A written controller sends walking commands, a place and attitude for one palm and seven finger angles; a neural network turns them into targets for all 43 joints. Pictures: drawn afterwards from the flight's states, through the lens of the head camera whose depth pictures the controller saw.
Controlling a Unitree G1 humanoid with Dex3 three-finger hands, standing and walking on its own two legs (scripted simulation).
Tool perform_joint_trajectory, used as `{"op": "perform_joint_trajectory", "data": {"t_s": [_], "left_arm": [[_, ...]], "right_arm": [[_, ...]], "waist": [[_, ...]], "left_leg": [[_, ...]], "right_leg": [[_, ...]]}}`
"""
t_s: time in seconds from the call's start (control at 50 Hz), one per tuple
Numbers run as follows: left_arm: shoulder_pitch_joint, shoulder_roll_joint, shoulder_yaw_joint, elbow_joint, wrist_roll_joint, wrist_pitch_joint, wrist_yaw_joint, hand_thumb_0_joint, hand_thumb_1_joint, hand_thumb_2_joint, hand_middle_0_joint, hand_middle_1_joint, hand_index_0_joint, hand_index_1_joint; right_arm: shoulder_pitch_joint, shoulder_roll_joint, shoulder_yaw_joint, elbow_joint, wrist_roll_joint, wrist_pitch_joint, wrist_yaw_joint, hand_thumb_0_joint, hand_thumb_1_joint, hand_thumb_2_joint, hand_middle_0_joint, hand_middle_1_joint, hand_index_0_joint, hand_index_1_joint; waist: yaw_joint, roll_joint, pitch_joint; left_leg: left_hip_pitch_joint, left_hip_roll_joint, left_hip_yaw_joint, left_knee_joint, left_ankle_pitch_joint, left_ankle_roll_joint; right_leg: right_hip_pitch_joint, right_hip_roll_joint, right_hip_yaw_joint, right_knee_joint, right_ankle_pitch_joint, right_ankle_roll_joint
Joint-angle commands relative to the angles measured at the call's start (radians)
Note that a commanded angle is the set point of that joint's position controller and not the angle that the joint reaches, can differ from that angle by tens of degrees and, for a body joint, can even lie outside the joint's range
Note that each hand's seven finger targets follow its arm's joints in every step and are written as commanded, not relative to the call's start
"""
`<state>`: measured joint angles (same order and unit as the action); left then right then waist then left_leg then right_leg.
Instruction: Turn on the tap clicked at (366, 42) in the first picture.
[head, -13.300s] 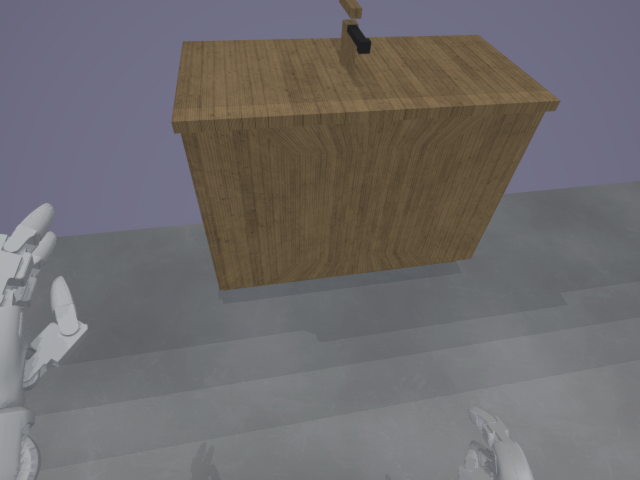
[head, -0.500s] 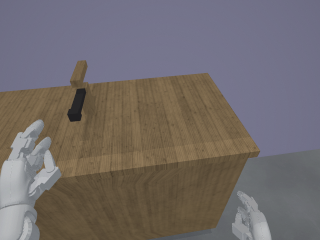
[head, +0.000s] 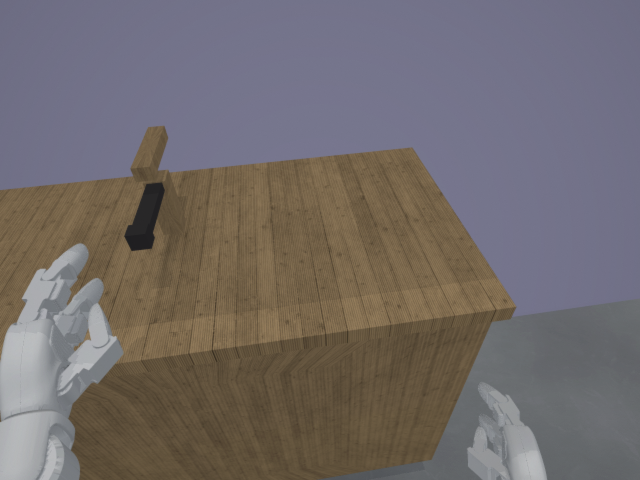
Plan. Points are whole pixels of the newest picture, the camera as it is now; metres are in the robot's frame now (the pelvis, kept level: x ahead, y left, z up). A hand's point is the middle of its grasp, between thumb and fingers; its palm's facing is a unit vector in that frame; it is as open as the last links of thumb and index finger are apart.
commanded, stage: reach beside the lever's end, fingers flat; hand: left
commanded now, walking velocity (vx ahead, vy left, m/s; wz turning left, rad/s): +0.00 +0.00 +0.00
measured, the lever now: (140, 236) +0.37 +0.32 +0.12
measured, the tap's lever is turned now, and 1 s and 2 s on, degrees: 0 0 0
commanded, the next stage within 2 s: none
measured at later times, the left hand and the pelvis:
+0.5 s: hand (116, 320) +0.21 +0.25 +0.15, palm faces +0.49 -0.86 -0.12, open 7.4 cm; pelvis +0.00 +0.00 +0.00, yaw -1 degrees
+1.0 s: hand (120, 297) +0.25 +0.28 +0.14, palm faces +0.50 -0.86 -0.11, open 7.6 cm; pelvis +0.00 +0.01 +0.01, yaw -1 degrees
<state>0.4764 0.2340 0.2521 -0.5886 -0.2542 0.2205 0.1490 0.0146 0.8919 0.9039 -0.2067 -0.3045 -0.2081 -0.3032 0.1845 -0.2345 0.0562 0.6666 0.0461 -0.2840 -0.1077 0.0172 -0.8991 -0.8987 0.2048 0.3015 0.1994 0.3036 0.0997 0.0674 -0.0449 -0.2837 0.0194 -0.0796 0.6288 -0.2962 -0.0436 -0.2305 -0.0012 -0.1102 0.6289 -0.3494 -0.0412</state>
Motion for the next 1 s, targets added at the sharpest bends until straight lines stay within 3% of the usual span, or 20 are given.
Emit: {"op": "perform_joint_trajectory", "data": {"t_s": [0.0, 0.06, 0.1, 0.14, 0.2, 0.22, 0.26, 0.38, 0.44, 0.54, 0.6, 0.66, 0.68, 0.7, 0.78, 0.8, 0.86, 0.88, 0.96, 0.98], "left_arm": [[-0.102, 0.147, 0.101, -0.218, 0.012, -0.076, 0.004, 0.0, 0.9, 0.9, -0.2, -0.3, -0.2, -0.3], [-0.156, 0.149, 0.106, -0.175, 0.0, -0.078, -0.002, 0.0, 0.9, 0.9, -0.2, -0.3, -0.2, -0.3], [-0.181, 0.149, 0.104, -0.153, 0.008, -0.078, 0.001, 0.0, 0.9, 0.9, -0.2, -0.3, -0.2, -0.3], [-0.203, 0.163, 0.115, -0.127, 0.004, -0.082, 0.0, 0.0, 0.9, 0.9, -0.2, -0.3, -0.2, -0.3], [-0.232, 0.15, 0.089, -0.131, 0.02, -0.092, 0.0, 0.0, 0.9, 0.9, -0.2, -0.3, -0.2, -0.3], [-0.239, 0.154, 0.089, -0.128, 0.02, -0.097, 0.001, 0.0, 0.9, 0.9, -0.2, -0.3, -0.2, -0.3], [-0.225, 0.173, 0.117, -0.09, 0.012, -0.092, -0.003, 0.0, 0.9, 0.9, -0.2, -0.3, -0.2, -0.3], [-0.256, 0.208, 0.177, -0.029, 0.007, -0.091, 0.002, 0.0, 0.9, 0.9, -0.2, -0.3, -0.2, -0.3], [-0.289, 0.203, 0.169, -0.014, 0.004, -0.104, -0.004, 0.0, 0.9, 0.9, -0.198, -0.293, -0.198, -0.293], [-0.356, 0.221, 0.181, 0.047, -0.002, -0.124, -0.019, 0.0, 0.9, 0.9, -0.193, -0.28, -0.193, -0.28], [-0.39, 0.203, 0.15, 0.06, 0.011, -0.134, -0.023, 0.0, 0.9, 0.9, -0.191, -0.272, -0.191, -0.272], [-0.404, 0.221, 0.167, 0.097, 0.006, -0.141, -0.022, 0.0, 0.9, 0.9, -0.188, -0.265, -0.188, -0.265], [-0.413, 0.238, 0.182, 0.112, 0.012, -0.144, -0.018, 0.0, 0.9, 0.9, -0.187, -0.263, -0.187, -0.263], [-0.422, 0.215, 0.162, 0.107, 0.015, -0.148, -0.017, 0.0, 0.9, 0.9, -0.187, -0.26, -0.187, -0.26], [-0.413, 0.232, 0.182, 0.131, 0.022, -0.149, -0.007, 0.0, 0.9, 0.9, -0.183, -0.25, -0.183, -0.25], [-0.441, 0.205, 0.152, 0.134, 0.024, -0.151, -0.007, 0.0, 0.9, 0.9, -0.182, -0.247, -0.182, -0.247], [-0.482, 0.238, 0.179, 0.168, 0.022, -0.153, 0.0, 0.0, 0.9, 0.9, -0.18, -0.24, -0.18, -0.24], [-0.477, 0.26, 0.201, 0.179, 0.031, -0.154, 0.004, 0.0, 0.9, 0.9, -0.179, -0.238, -0.179, -0.238], [-0.53, 0.224, 0.151, 0.195, 0.034, -0.164, -0.006, 0.0, 0.9, 0.9, -0.176, -0.228, -0.176, -0.228], [-0.534, 0.24, 0.174, 0.211, 0.036, -0.168, -0.002, 0.0, 0.9, 0.9, -0.175, -0.225, -0.175, -0.225]], "right_arm": [[-0.163, -0.097, -0.039, -0.178, 0.003, -0.063, -0.012, 0.0, -0.9, -0.9, 0.2, 0.3, 0.2, 0.3], [-0.162, -0.101, -0.042, -0.172, 0.005, -0.059, -0.017, 0.0, -0.9, -0.9, 0.2, 0.3, 0.2, 0.3], [-0.166, -0.097, -0.04, -0.166, 0.009, -0.056, -0.02, 0.0, -0.9, -0.9, 0.2, 0.3, 0.2, 0.3], [-0.164, -0.104, -0.042, -0.163, 0.006, -0.06, -0.022, 0.0, -0.9, -0.9, 0.2, 0.3, 0.2, 0.3], [-0.169, -0.099, -0.039, -0.166, 0.006, -0.061, -0.022, 0.0, -0.9, -0.9, 0.2, 0.3, 0.2, 0.3], [-0.168, -0.102, -0.04, -0.168, 0.003, -0.063, -0.022, 0.0, -0.9, -0.9, 0.2, 0.3, 0.2, 0.3], [-0.157, -0.107, -0.043, -0.163, 0.0, -0.058, -0.023, 0.0, -0.9, -0.9, 0.2, 0.3, 0.2, 0.3], [-0.161, -0.103, -0.046, -0.153, 0.005, -0.035, -0.023, 0.0, -0.9, -0.9, 0.2, 0.3, 0.2, 0.3], [-0.157, -0.106, -0.049, -0.154, 0.004, -0.032, -0.024, 0.0, -0.9, -0.9, 0.2, 0.3, 0.2, 0.3], [-0.157, -0.112, -0.05, -0.143, 0.006, -0.035, -0.032, 0.0, -0.9, -0.9, 0.2, 0.3, 0.2, 0.3], [-0.165, -0.107, -0.047, -0.14, 0.009, -0.036, -0.033, 0.0, -0.9, -0.9, 0.2, 0.3, 0.2, 0.3], [-0.159, -0.117, -0.052, -0.137, 0.002, -0.041, -0.035, 0.0, -0.9, -0.9, 0.2, 0.3, 0.2, 0.3], [-0.165, -0.116, -0.051, -0.128, 0.007, -0.037, -0.034, 0.0, -0.9, -0.9, 0.2, 0.3, 0.2, 0.3], [-0.161, -0.112, -0.051, -0.135, 0.005, -0.035, -0.033, 0.0, -0.9, -0.9, 0.2, 0.3, 0.2, 0.3], [-0.165, -0.114, -0.053, -0.133, 0.003, -0.025, -0.028, 0.0, -0.9, -0.9, 0.2, 0.3, 0.2, 0.3], [-0.163, -0.112, -0.051, -0.136, 0.003, -0.022, -0.027, 0.0, -0.9, -0.9, 0.2, 0.3, 0.2, 0.3], [-0.157, -0.12, -0.053, -0.132, 0.0, -0.017, -0.029, 0.0, -0.9, -0.9, 0.2, 0.3, 0.2, 0.3], [-0.165, -0.119, -0.054, -0.125, 0.001, -0.011, -0.028, 0.0, -0.9, -0.9, 0.2, 0.3, 0.2, 0.3], [-0.158, -0.119, -0.052, -0.132, 0.0, -0.003, -0.026, 0.0, -0.9, -0.9, 0.2, 0.3, 0.2, 0.3], [-0.162, -0.118, -0.053, -0.125, 0.001, -0.002, -0.027, 0.0, -0.9, -0.9, 0.2, 0.3, 0.2, 0.3]], "waist": [[-0.002, -0.03, -0.048], [-0.012, -0.06, -0.028], [-0.012, -0.017, -0.017], [-0.015, -0.049, -0.023], [-0.014, -0.008, -0.043], [-0.016, -0.022, -0.05], [-0.012, -0.061, -0.062], [-0.01, -0.037, -0.072], [-0.016, -0.017, -0.075], [-0.026, -0.047, -0.065], [-0.029, 0.019, -0.053], [-0.028, -0.042, -0.083], [-0.025, -0.016, -0.079], [-0.026, -0.025, -0.085], [-0.022, -0.013, -0.096], [-0.03, -0.011, -0.09], [-0.032, -0.037, -0.1], [-0.025, -0.014, -0.099], [-0.04, 0.0, -0.111], [-0.037, -0.005, -0.107]], "left_leg": [[0.054, -0.028, 0.039, -0.076, 0.141, 0.068], [0.041, -0.029, 0.04, -0.074, 0.116, 0.07], [0.044, -0.031, 0.038, -0.084, 0.094, 0.066], [0.041, -0.031, 0.037, -0.082, 0.088, 0.07], [0.054, -0.034, 0.035, -0.091, 0.091, 0.066], [0.058, -0.033, 0.036, -0.088, 0.106, 0.068], [0.049, -0.033, 0.039, -0.086, 0.126, 0.07], [0.055, -0.033, 0.047, -0.09, 0.16, 0.066], [0.058, -0.032, 0.051, -0.088, 0.166, 0.066], [0.049, -0.033, 0.046, -0.097, 0.135, 0.067], [0.064, -0.034, 0.041, -0.112, 0.119, 0.063], [0.062, -0.035, 0.041, -0.11, 0.125, 0.067], [0.065, -0.035, 0.04, -0.117, 0.124, 0.064], [0.066, -0.035, 0.04, -0.121, 0.13, 0.062], [0.069, -0.032, 0.042, -0.122, 0.156, 0.059], [0.071, -0.032, 0.042, -0.124, 0.153, 0.059], [0.065, -0.032, 0.04, -0.124, 0.152, 0.062], [0.068, -0.032, 0.041, -0.128, 0.156, 0.06], [0.075, -0.031, 0.045, -0.124, 0.175, 0.058], [0.079, -0.029, 0.04, -0.129, 0.167, 0.058]], "right_leg": [[-0.051, -0.03, 0.04, -0.148, 0.167, 0.031], [-0.063, -0.031, 0.049, -0.163, 0.142, 0.038], [-0.074, -0.029, 0.049, -0.167, 0.106, 0.034], [-0.07, -0.03, 0.054, -0.175, 0.101, 0.038], [-0.063, -0.03, 0.049, -0.164, 0.104, 0.032], [-0.059, -0.03, 0.05, -0.163, 0.126, 0.033], [-0.041, -0.028, 0.051, -0.16, 0.158, 0.036], [-0.023, -0.026, 0.055, -0.162, 0.2, 0.034], [-0.028, -0.026, 0.058, -0.161, 0.208, 0.034], [-0.035, -0.025, 0.063, -0.172, 0.17, 0.036], [-0.048, -0.024, 0.055, -0.172, 0.143, 0.028], [-0.032, -0.022, 0.058, -0.172, 0.157, 0.033], [-0.029, -0.021, 0.056, -0.172, 0.15, 0.029], [-0.026, -0.021, 0.053, -0.166, 0.16, 0.028], [-0.017, -0.02, 0.049, -0.16, 0.189, 0.026], [-0.027, -0.019, 0.048, -0.16, 0.186, 0.026], [-0.02, -0.017, 0.05, -0.161, 0.186, 0.027], [-0.016, -0.017, 0.05, -0.162, 0.184, 0.024], [-0.018, -0.017, 0.05, -0.153, 0.213, 0.024], [-0.022, -0.015, 0.047, -0.157, 0.201, 0.023]]}}
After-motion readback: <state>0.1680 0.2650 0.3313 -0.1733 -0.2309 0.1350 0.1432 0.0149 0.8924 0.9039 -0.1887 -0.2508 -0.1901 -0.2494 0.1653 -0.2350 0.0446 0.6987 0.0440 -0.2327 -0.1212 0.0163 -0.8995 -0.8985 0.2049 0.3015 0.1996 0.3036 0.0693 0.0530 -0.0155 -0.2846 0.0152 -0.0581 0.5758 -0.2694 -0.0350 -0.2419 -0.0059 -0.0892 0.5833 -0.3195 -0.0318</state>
